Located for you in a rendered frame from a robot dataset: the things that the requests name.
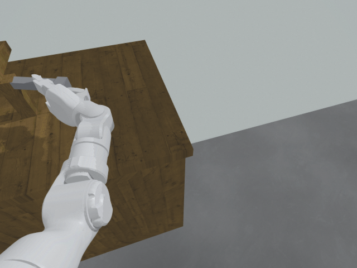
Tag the robot left upper arm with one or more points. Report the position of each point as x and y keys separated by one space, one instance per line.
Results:
x=72 y=213

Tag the left robot forearm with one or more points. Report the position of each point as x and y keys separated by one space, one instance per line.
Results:
x=91 y=144

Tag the counter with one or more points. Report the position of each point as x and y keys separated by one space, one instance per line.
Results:
x=148 y=147

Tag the tap lever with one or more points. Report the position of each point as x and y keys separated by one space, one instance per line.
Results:
x=26 y=83

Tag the left robot hand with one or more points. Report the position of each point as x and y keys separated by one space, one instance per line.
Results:
x=60 y=100

